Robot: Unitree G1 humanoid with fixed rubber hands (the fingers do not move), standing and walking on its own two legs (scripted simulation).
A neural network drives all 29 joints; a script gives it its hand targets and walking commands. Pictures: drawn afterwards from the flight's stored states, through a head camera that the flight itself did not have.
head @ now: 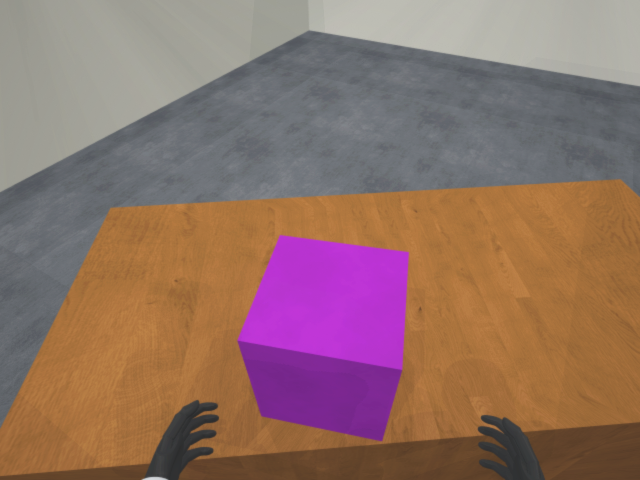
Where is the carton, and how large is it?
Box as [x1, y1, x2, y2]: [237, 235, 408, 440]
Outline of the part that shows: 280,235 237,340 260,413 262,416 381,440 401,372 408,252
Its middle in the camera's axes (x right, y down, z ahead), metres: +0.02 +0.16 +0.63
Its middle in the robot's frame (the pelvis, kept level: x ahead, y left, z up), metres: +0.37 +0.01 -0.08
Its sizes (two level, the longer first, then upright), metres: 0.210 0.200 0.250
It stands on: a pedestal, 0.57 m high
